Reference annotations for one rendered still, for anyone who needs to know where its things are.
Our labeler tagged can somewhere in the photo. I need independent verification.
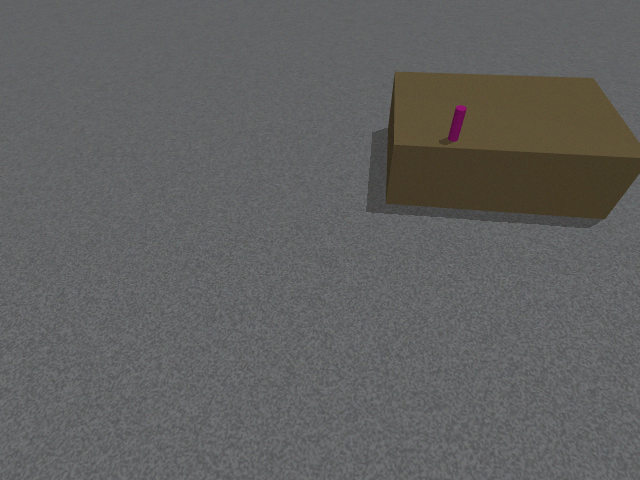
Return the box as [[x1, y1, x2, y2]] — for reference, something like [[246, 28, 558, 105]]
[[448, 105, 467, 142]]

